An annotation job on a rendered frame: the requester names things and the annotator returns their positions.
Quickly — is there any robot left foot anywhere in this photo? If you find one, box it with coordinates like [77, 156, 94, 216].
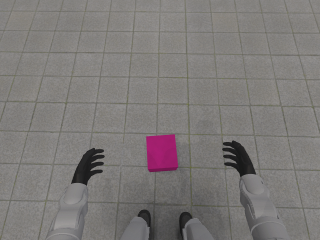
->
[137, 209, 151, 230]

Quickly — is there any robot left hand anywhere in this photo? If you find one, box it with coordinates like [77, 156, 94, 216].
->
[71, 148, 105, 186]

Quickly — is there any right robot forearm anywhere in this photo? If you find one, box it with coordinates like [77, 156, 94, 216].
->
[239, 174, 291, 240]

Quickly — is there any right robot thigh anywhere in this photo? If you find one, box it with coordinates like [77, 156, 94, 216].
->
[182, 223, 214, 240]

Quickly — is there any robot right hand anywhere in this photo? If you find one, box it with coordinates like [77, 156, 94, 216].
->
[222, 140, 256, 177]

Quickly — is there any left robot forearm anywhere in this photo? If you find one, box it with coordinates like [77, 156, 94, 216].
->
[45, 183, 89, 240]

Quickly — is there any carton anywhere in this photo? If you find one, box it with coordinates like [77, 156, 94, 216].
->
[146, 134, 178, 172]

